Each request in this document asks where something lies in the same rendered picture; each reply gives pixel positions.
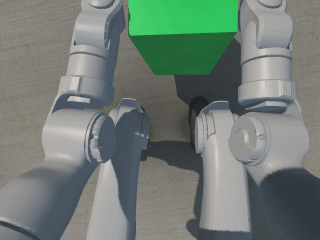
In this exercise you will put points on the right robot shin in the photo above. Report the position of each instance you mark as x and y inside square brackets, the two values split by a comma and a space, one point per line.
[218, 105]

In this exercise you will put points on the robot left upper arm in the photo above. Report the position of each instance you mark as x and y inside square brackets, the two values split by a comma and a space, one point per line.
[39, 204]

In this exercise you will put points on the carton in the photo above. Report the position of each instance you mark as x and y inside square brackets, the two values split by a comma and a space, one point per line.
[182, 37]

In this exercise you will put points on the robot right upper arm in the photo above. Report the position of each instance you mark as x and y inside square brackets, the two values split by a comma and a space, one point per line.
[272, 148]

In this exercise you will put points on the robot left thigh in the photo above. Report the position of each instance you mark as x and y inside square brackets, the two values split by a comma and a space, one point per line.
[113, 213]

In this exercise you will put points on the right robot forearm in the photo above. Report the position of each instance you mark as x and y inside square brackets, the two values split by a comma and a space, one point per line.
[266, 58]

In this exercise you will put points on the left robot forearm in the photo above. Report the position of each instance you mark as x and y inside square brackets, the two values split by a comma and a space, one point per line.
[92, 58]

